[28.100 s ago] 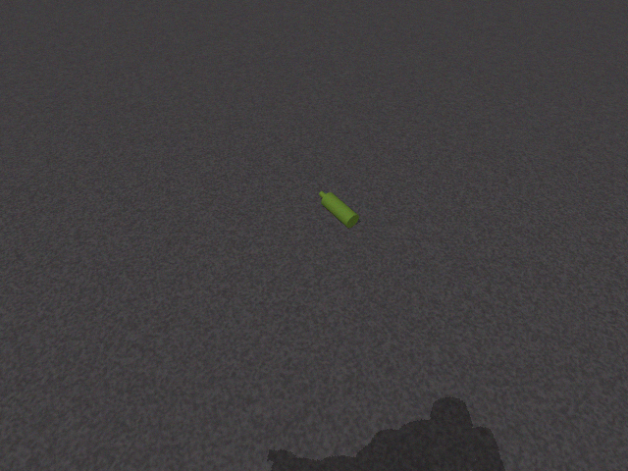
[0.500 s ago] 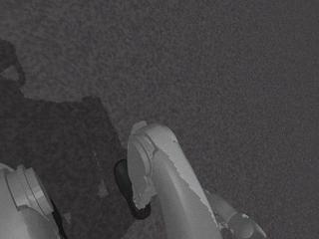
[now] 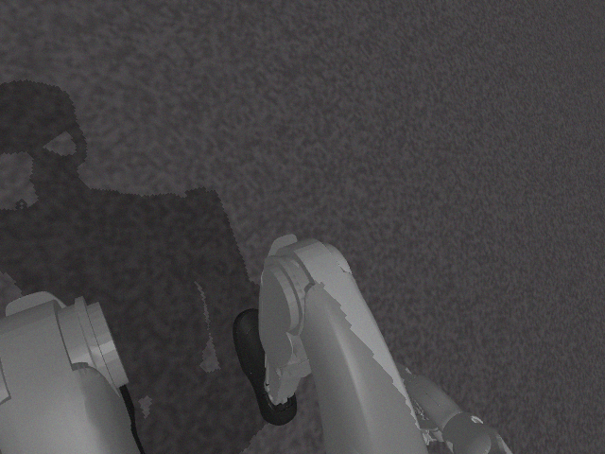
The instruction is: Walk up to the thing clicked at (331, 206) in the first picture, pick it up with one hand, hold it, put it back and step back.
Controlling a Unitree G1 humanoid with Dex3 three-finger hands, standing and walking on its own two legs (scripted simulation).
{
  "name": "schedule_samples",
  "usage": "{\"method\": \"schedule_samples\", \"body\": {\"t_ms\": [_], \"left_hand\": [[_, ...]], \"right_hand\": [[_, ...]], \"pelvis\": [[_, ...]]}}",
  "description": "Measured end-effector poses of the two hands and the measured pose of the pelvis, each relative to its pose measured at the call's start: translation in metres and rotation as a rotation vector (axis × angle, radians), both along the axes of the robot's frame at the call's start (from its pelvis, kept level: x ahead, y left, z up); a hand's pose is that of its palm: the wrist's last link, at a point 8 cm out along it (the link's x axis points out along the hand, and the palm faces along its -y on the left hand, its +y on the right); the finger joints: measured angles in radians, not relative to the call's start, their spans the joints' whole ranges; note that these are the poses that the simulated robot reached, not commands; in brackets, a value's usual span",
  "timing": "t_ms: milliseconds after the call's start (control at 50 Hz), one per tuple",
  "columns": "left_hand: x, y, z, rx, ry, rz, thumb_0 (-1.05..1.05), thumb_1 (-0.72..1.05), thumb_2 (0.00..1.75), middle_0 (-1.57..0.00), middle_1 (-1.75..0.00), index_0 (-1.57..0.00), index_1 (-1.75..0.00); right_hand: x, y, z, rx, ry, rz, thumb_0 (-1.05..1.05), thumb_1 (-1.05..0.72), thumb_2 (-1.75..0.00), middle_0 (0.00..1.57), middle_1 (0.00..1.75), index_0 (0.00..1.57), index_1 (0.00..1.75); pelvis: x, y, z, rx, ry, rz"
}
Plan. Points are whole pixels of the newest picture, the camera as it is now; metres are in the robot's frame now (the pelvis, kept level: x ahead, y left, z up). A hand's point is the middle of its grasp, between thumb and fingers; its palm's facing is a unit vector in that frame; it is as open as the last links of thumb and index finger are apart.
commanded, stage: settle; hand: left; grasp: from above
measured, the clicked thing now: out of the picture +0.44 +0.40 -0.25
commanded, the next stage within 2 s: lift in 0.46 s
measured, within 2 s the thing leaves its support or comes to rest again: neither
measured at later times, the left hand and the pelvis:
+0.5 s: hand out of the picture +0.43 +0.38 -0.13, palm faces -0.47 -0.10 -0.88, open 9.9 cm; pelvis -0.01 +0.00 +0.02, yaw +4 degrees
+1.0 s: hand out of the picture +0.38 +0.38 -0.05, palm faces -0.50 -0.15 -0.86, open 9.8 cm; pelvis -0.01 +0.00 +0.07, yaw +7 degrees
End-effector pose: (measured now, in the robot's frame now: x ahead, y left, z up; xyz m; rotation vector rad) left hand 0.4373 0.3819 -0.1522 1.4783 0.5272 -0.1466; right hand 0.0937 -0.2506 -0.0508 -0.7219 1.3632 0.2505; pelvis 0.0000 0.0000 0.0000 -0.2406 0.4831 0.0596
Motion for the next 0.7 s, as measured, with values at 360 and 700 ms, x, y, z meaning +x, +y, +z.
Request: {"method": "schedule_samples", "body": {"t_ms": [360, 700], "left_hand": [[-0.003, 0.003, 0.066, 0.029, 0.073, 0.009, 0.00, 0.04, 0.40, -0.68, -0.61, -0.72, -0.55], [-0.001, 0.001, 0.099, 0.002, 0.033, 0.006, 0.00, 0.02, 0.43, -0.68, -0.62, -0.72, -0.56]], "right_hand": [[0.010, 0.001, -0.008, 0.059, -0.060, -0.126, 0.01, -0.90, -0.90, 0.21, 0.30, 0.20, 0.29], [-0.016, -0.014, 0.007, -0.023, -0.016, -0.224, 0.01, -0.90, -0.90, 0.21, 0.30, 0.20, 0.29]], "pelvis": [[-0.004, -0.001, 0.017, 0.032, 0.056, 0.034], [-0.009, -0.003, 0.031, 0.043, 0.071, 0.047]]}}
